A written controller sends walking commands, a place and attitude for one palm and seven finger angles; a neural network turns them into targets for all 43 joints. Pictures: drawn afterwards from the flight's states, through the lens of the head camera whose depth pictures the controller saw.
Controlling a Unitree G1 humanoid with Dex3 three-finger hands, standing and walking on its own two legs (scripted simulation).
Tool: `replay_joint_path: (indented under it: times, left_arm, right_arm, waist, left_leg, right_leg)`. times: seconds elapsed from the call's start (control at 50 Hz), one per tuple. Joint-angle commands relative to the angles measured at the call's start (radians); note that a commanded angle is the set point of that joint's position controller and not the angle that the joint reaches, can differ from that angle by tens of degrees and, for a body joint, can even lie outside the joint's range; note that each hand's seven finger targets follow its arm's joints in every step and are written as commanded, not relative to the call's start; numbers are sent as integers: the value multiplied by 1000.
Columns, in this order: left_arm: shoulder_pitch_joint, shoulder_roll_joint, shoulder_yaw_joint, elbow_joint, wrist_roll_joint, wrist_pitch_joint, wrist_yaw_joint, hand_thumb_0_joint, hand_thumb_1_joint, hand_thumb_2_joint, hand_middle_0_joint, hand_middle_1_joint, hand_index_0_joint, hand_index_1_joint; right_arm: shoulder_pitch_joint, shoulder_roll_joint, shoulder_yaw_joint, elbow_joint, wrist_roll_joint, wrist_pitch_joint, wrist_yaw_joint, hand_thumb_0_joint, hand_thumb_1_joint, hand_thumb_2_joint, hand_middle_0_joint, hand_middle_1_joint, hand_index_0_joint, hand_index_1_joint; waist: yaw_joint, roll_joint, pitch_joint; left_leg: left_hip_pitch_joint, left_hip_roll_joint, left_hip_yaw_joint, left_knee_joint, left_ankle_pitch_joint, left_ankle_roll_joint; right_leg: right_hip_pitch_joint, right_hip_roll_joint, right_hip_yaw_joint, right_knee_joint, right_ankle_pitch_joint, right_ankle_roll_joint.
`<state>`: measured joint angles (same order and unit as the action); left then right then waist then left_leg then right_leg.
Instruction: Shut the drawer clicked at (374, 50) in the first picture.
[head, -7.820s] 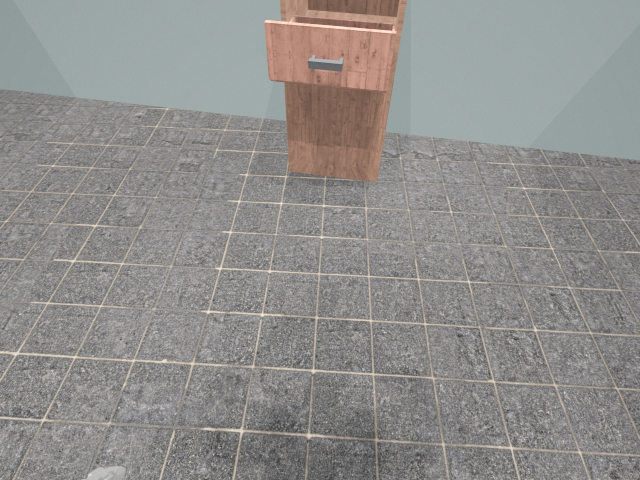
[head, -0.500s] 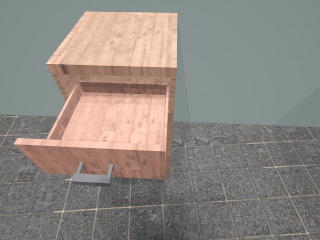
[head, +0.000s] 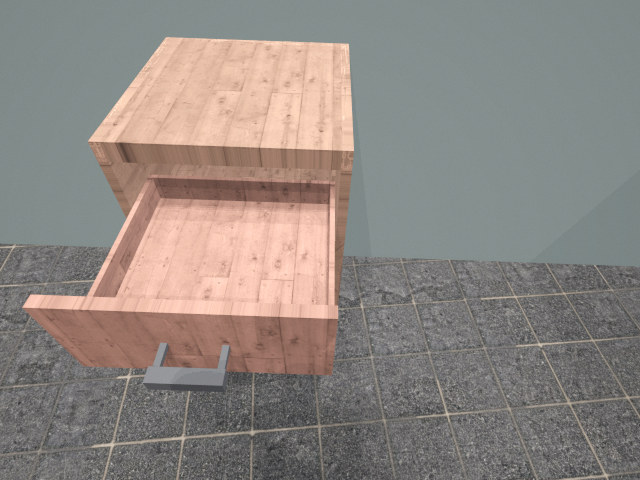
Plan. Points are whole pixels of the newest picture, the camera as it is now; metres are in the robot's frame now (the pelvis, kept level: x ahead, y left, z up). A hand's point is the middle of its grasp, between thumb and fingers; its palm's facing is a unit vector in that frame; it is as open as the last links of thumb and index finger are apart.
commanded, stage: come to a stop and stand still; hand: left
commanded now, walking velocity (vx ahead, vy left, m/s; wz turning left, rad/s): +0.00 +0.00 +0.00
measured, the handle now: (190, 364) +0.28 +0.20 -0.05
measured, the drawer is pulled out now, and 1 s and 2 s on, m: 0.30 0.30 0.28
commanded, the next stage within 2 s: look again from close up in 0.14 s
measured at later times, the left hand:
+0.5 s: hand out of the picture -0.01 +0.17 -0.17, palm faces +0.03 -0.98 -0.18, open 7.4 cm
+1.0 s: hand (165, 462) +0.15 +0.19 -0.04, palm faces +0.24 -0.96 -0.17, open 7.0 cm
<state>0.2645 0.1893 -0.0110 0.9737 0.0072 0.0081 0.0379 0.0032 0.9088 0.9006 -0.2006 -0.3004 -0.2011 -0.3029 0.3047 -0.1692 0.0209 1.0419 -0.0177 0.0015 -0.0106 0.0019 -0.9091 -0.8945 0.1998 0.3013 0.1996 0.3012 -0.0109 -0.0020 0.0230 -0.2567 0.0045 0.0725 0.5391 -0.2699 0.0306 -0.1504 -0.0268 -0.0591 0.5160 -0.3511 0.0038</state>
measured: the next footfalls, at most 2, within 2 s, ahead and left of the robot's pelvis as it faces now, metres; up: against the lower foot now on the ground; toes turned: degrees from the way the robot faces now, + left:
none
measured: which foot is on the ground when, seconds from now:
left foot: down 0.00-1.00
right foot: down 0.00-1.00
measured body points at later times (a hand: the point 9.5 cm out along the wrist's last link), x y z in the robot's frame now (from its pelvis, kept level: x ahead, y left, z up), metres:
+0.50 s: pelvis +0.01 +0.01 +0.01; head +0.01 +0.01 +0.46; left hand -0.01 +0.23 -0.16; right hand +0.03 -0.23 -0.15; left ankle +0.01 +0.10 -0.73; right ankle -0.05 -0.12 -0.73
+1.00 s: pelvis -0.01 +0.00 -0.01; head -0.01 -0.01 +0.44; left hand +0.14 +0.24 -0.03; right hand +0.07 -0.25 -0.13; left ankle +0.01 +0.10 -0.73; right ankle -0.05 -0.12 -0.73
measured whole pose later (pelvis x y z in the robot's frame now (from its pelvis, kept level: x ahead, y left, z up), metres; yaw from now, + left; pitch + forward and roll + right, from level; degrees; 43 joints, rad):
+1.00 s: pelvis -0.01 +0.00 -0.01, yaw +2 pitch +3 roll +0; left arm 0.47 0.18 0.07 0.19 -0.14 -0.11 0.07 0.02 0.94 0.90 -0.25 -0.35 -0.24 -0.35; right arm 0.31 -0.22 -0.02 0.84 0.01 -0.24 -0.05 0.01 -0.92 -0.89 0.20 0.30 0.20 0.30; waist -0.04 0.03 -0.04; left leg -0.39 -0.01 0.05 0.61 -0.27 0.03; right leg -0.29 -0.05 -0.08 0.63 -0.38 0.00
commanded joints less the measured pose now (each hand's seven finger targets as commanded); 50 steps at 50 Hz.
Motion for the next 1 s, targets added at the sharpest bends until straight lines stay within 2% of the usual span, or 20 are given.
replay_joint_path:
  times: [0.0,0.04,0.08,0.26,0.34,0.36,0.56,0.66,0.74,0.78,0.8,0.82,0.84,0.86,0.88,0.9,0.92,0.94,0.96,0.98]
  left_arm:
    - [68,102,20,-28,3,-20,6,0,900,900,-200,-300,-200,-300]
    - [77,97,18,-16,3,-22,6,0,900,900,-200,-300,-200,-300]
    - [78,96,17,-10,3,-20,6,0,900,900,-200,-300,-200,-300]
    - [109,86,12,32,5,-22,5,0,900,900,-200,-300,-200,-300]
    - [127,77,10,46,6,-25,7,0,900,900,-200,-300,-200,-300]
    - [122,81,11,47,6,-24,5,0,900,900,-200,-300,-200,-300]
    - [132,75,9,64,5,-26,6,0,900,900,-200,-300,-200,-300]
    - [134,73,9,68,5,-25,6,0,900,900,-200,-300,-200,-300]
    - [138,67,10,67,5,-28,7,0,900,900,-200,-300,-200,-300]
    - [132,67,10,67,4,-26,7,0,900,900,-200,-300,-200,-300]
    - [158,74,8,96,24,-53,41,0,900,900,-200,-300,-200,-300]
    - [-520,290,134,-1435,-181,-244,30,0,900,900,-220,-322,-220,-322]
    - [-101,226,124,-1214,-104,-209,72,0,900,900,-240,-343,-240,-343]
    - [190,30,18,-1041,-136,-84,103,0,900,900,-260,-365,-260,-365]
    - [162,-70,-40,-1018,-151,-73,79,0,900,900,-280,-387,-280,-387]
    - [96,-25,1,-1041,-158,-116,60,0,900,900,-300,-408,-300,-408]
    - [115,20,54,-993,-150,-169,36,0,900,900,-320,-430,-320,-430]
    - [215,-16,64,-899,-162,-230,-3,0,900,900,-340,-452,-340,-452]
    - [340,-48,66,-848,-172,-298,-53,0,900,900,-360,-473,-360,-473]
    - [386,-88,46,-810,-187,-371,-110,0,900,900,-380,-495,-380,-495]
  right_arm:
    - [18,-123,-27,-43,7,-28,-8,0,-900,-900,200,300,200,300]
    - [15,-115,-27,-32,8,-28,-8,0,-900,-900,200,300,200,300]
    - [15,-118,-27,-23,8,-28,-10,0,-900,-900,200,300,200,300]
    - [6,-109,-25,5,12,-30,-11,0,-900,-900,200,300,200,300]
    - [4,-109,-25,13,13,-32,-11,0,-900,-900,200,300,200,300]
    - [7,-108,-26,15,14,-34,-12,0,-900,-900,200,300,200,300]
    - [9,-99,-24,41,15,-35,-12,0,-900,-900,200,300,200,300]
    - [10,-95,-23,50,15,-34,-12,0,-900,-900,200,300,200,300]
    - [22,-91,-23,55,14,-36,-12,0,-900,-900,200,300,200,300]
    - [24,-91,-23,59,14,-37,-13,0,-900,-900,200,300,200,300]
    - [-57,-109,-22,-21,14,-42,-9,0,-900,-900,200,300,200,300]
    - [-21,-273,-65,-355,65,-178,-45,0,-900,-900,200,300,200,300]
    - [-98,-185,-31,-300,50,-276,-75,0,-900,-900,200,300,200,300]
    - [-94,-153,-51,-288,61,-307,-62,0,-900,-900,200,300,200,300]
    - [-63,-164,-54,-276,66,-310,-54,0,-900,-900,200,300,200,300]
    - [-92,-190,-72,-330,55,-318,-51,0,-900,-900,200,300,200,300]
    - [-95,-214,-84,-354,36,-319,-49,0,-900,-900,200,300,200,300]
    - [-108,-206,-92,-382,24,-316,-46,0,-900,-900,200,300,200,300]
    - [-128,-200,-102,-421,27,-317,-33,0,-900,-900,200,300,200,300]
    - [-158,-193,-103,-451,20,-319,-22,0,-900,-900,200,300,200,300]
  waist:
    - [18,8,-6]
    - [16,-13,2]
    - [16,9,19]
    - [14,11,44]
    - [14,-6,21]
    - [14,12,25]
    - [17,3,41]
    - [20,1,60]
    - [18,-10,30]
    - [21,5,42]
    - [31,-8,105]
    - [-91,177,-394]
    - [24,302,-444]
    - [-17,232,-285]
    - [-30,112,-132]
    - [-49,46,-29]
    - [-62,-62,-26]
    - [-44,-167,-8]
    - [0,-179,-43]
    - [20,-220,-75]
  left_leg:
    - [42,106,-134,-113,247,33]
    - [53,102,-124,-111,236,30]
    - [57,106,-132,-124,243,32]
    - [81,108,-127,-157,218,32]
    - [104,108,-124,-152,236,32]
    - [104,109,-126,-161,241,33]
    - [101,108,-122,-168,242,30]
    - [86,106,-122,-181,193,29]
    - [106,108,-118,-170,230,28]
    - [97,109,-119,-177,230,27]
    - [-6,105,-101,37,369,-10]
    - [322,8,-84,-87,402,-2]
    - [420,65,-87,-102,536,-5]
    - [270,58,-116,-127,493,-43]
    - [152,49,-113,-102,370,-28]
    - [43,33,-123,-55,205,-17]
    - [-40,13,-118,3,113,-9]
    - [-123,9,-114,57,82,-10]
    - [-163,4,-97,98,83,-20]
    - [-237,3,-88,156,63,-28]
  right_leg:
    - [-33,-68,65,-88,167,-36]
    - [-41,-75,71,-103,178,-36]
    - [-50,-71,67,-104,166,-34]
    - [-65,-76,70,-137,162,-30]
    - [-59,-83,70,-143,178,-28]
    - [-58,-80,67,-143,173,-27]
    - [-56,-85,69,-156,191,-29]
    - [-62,-85,71,-167,168,-30]
    - [-52,-88,74,-163,198,-31]
    - [-55,-84,72,-160,188,-31]
    - [-93,-123,131,-176,518,-19]
    - [-41,-21,16,-60,474,-35]
    - [-83,20,-5,26,282,-47]
    - [-180,26,-51,69,103,-30]
    - [-223,22,-53,51,87,-23]
    - [-274,25,-66,16,89,-19]
    - [-327,31,-73,11,90,-17]
    - [-387,40,-82,48,59,-16]
    - [-400,46,-80,91,43,-24]
    - [-456,45,-79,164,29,-24]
